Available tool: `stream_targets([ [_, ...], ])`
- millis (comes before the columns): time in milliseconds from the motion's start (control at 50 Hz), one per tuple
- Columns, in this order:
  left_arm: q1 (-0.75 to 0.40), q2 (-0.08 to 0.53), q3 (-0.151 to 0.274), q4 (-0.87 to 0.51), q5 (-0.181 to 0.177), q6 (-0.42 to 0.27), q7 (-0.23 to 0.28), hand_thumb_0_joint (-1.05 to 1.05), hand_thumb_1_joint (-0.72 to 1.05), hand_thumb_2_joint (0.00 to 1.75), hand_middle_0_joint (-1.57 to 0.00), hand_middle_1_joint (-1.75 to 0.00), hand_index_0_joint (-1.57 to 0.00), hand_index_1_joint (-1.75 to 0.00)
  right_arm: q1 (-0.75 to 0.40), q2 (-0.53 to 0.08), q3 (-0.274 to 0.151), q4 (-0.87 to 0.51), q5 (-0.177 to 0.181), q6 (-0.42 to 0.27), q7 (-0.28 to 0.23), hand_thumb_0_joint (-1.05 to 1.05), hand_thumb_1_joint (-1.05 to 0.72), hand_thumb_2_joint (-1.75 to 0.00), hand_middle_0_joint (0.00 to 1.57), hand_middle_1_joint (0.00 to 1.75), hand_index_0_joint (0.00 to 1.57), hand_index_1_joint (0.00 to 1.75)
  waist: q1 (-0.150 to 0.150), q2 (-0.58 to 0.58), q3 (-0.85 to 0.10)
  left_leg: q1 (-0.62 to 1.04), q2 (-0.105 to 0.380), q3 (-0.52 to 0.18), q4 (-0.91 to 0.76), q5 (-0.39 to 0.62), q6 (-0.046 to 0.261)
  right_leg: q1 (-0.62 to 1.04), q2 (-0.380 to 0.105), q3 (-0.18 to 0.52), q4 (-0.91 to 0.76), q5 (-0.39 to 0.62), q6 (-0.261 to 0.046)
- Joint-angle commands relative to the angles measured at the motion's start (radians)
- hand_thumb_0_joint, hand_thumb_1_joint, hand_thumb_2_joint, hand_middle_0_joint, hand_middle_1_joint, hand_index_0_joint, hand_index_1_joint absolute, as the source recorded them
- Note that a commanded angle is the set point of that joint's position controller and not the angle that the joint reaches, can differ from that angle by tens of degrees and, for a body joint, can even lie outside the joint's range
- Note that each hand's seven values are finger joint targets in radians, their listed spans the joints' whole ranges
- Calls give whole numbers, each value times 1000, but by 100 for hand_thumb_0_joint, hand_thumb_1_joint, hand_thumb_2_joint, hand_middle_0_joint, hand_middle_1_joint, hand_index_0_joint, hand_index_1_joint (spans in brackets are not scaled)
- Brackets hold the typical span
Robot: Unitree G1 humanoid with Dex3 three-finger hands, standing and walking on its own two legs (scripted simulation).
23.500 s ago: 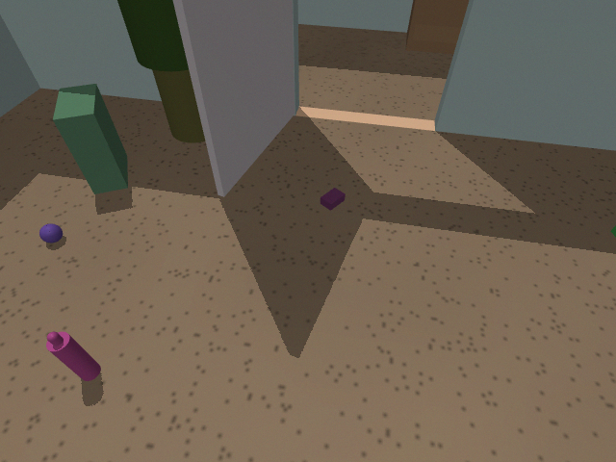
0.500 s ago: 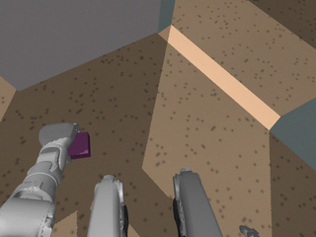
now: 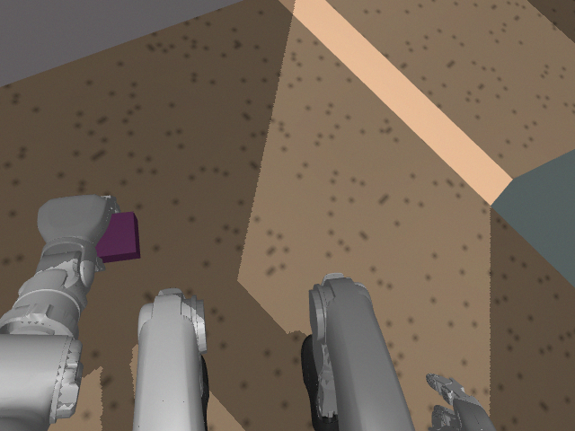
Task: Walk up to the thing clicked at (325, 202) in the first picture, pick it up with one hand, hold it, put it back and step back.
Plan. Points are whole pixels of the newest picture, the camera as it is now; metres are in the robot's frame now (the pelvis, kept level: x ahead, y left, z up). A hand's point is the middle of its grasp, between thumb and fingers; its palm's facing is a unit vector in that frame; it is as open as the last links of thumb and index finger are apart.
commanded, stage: crouch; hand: left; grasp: from above
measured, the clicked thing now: (103, 239) +0.41 +0.25 -0.21
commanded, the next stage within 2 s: lower in 0.40 s
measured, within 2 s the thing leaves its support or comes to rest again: rests again in 1.88 s
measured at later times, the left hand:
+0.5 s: hand (104, 248) +0.41 +0.26 -0.24, palm faces -0.47 -0.04 -0.88, open 9.5 cm
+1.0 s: hand (120, 251) +0.41 +0.25 -0.31, palm faces -0.46 -0.07 -0.88, open 9.5 cm
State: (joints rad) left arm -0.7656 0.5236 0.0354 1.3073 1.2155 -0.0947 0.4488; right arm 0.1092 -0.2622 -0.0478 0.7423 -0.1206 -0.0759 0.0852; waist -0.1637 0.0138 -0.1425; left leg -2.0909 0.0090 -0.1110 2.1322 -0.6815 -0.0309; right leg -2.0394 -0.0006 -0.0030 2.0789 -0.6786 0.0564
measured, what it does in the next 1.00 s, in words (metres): lowers itself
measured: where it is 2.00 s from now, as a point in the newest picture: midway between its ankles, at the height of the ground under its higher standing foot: (259, 412)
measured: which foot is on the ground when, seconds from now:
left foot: down 0.00-1.00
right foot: down 0.00-1.00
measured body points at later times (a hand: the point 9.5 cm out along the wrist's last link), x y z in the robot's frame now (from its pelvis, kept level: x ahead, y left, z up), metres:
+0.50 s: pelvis -0.01 +0.00 -0.06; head +0.22 +0.04 +0.33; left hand +0.43 +0.26 -0.19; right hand +0.05 -0.28 -0.18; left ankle +0.08 +0.13 -0.38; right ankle +0.09 -0.14 -0.38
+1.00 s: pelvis +0.00 +0.00 -0.10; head +0.24 +0.05 +0.27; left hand +0.43 +0.25 -0.26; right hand +0.05 -0.28 -0.21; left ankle +0.08 +0.13 -0.38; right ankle +0.09 -0.14 -0.38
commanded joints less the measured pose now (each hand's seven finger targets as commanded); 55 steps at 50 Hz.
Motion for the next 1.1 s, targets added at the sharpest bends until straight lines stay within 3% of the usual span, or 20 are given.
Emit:
stream_targets([
  [0,-297,232,32,-136,-13,-21,29,0,71,71,-113,-44,-111,-46,191,-196,-63,-20,3,-10,-5,0,-90,-90,20,30,20,30,-9,183,-668,498,-21,94,-191,194,50,281,15,-93,-195,228,-85],
  [40,-299,228,35,-127,-6,-34,28,0,71,69,-112,-45,-110,-46,199,-202,-60,-17,-2,-12,0,0,-90,-90,20,30,20,30,-23,186,-644,485,-21,89,-176,183,48,258,13,-99,-179,218,-85],
  [80,-323,279,60,-143,1,-49,35,0,68,67,-111,-42,-109,-44,189,-209,-60,-13,0,-11,2,0,-90,-90,20,30,20,30,-12,191,-644,459,-21,90,-164,169,50,239,16,-101,-161,204,-87],
  [120,-320,271,55,-127,7,-60,41,0,69,67,-111,-44,-109,-45,192,-201,-54,-11,-3,-12,8,0,-90,-90,20,30,20,30,-19,180,-642,442,-21,97,-142,162,52,244,20,-99,-154,203,-85],
  [180,-317,293,83,-122,21,-72,60,0,71,61,-110,-43,-109,-43,193,-212,-53,-10,-9,-16,15,0,-90,-90,20,30,20,30,-15,214,-636,441,-22,96,-135,149,47,201,15,-107,-122,182,-88],
  [360,-362,310,81,-82,23,-72,93,0,65,64,-108,-41,-106,-43,197,-214,-48,10,-20,-22,21,0,-90,-90,20,30,20,30,-25,215,-653,379,-24,103,-80,105,53,165,23,-111,-87,145,-89],
  [400,-358,281,62,-59,22,-70,89,0,66,65,-109,-42,-107,-44,201,-208,-40,15,-24,-25,25,0,-90,-90,20,30,20,30,-36,217,-624,364,-25,101,-74,102,52,153,23,-115,-81,143,-88],
  [440,-362,303,74,-36,26,-68,90,0,66,63,-109,-41,-107,-43,201,-214,-41,22,-20,-25,23,0,-90,-90,20,30,20,30,-26,217,-605,362,-25,95,-73,88,52,122,23,-118,-68,130,-92],
  [520,-363,304,72,-20,22,-71,88,0,65,68,-112,-39,-108,-43,203,-219,-35,30,-23,-25,27,0,-90,-90,20,30,20,30,-27,201,-616,328,-26,102,-42,115,54,142,28,-116,-55,159,-87],
  [540,-369,292,62,8,28,-73,87,0,67,69,-113,-39,-109,-43,209,-222,-30,31,-28,-28,30,0,-90,-90,20,30,20,30,-51,184,-593,312,-27,100,-30,118,57,141,26,-120,-50,166,-85],
  [560,-378,290,53,35,35,-77,85,0,67,68,-113,-39,-110,-42,206,-222,-24,38,-27,-28,32,0,-90,-90,20,30,20,30,-49,174,-579,292,-26,100,-22,116,57,128,30,-121,-43,165,-86],
  [680,-385,302,70,72,49,-113,106,0,68,67,-113,-39,-110,-43,199,-233,-16,45,-37,-34,43,0,-90,-90,20,30,20,30,-50,214,-577,299,-29,94,6,136,52,103,34,-136,3,180,-85],
  [700,-389,308,79,82,53,-118,113,0,70,65,-114,-40,-111,-43,201,-237,-18,46,-41,-38,49,0,-90,-90,20,30,20,30,-65,202,-570,296,-29,90,17,140,53,99,34,-141,14,184,-82],
  [760,-379,338,106,64,59,-131,137,0,72,68,-115,-41,-112,-44,184,-242,-21,42,-47,-40,57,0,-90,-90,20,30,20,30,-50,253,-583,315,-29,89,18,140,48,78,34,-147,39,179,-82],
  [840,-398,343,110,61,79,-133,172,0,72,65,-115,-42,-113,-44,172,-242,-17,50,-64,-46,73,0,-90,-90,20,30,20,30,-72,288,-584,326,-26,90,45,150,47,67,37,-155,65,199,-76],
  [860,-415,349,118,64,78,-134,180,0,74,66,-115,-43,-113,-45,176,-248,-19,54,-74,-50,78,0,-90,-90,20,30,20,30,-89,265,-588,323,-24,88,64,151,48,68,35,-159,69,204,-73],
  [920,-362,382,152,44,67,-123,204,0,69,68,-112,-40,-110,-43,165,-252,-18,53,-71,-46,85,0,-89,-89,20,30,20,30,-58,270,-622,308,-24,95,75,173,50,103,39,-145,68,232,-75],
  [940,-358,382,160,56,64,-119,209,0,70,67,-113,-40,-110,-42,170,-257,-19,53,-74,-47,87,0,-89,-89,20,30,20,30,-66,266,-613,301,-24,96,81,172,50,103,37,-148,73,231,-72],
  [1040,-385,350,121,143,75,-114,205,0,66,64,-110,-38,-107,-41,164,-242,5,68,-88,-53,106,0,-89,-89,20,30,20,30,-95,255,-549,256,-23,84,110,155,53,81,46,-160,91,219,-71],
  [1080,-373,369,142,155,69,-116,209,0,68,66,-110,-41,-108,-43,178,-259,9,75,-98,-58,113,0,-89,-89,20,30,20,30,-98,238,-563,257,-25,79,125,175,55,100,45,-166,100,240,-67],
])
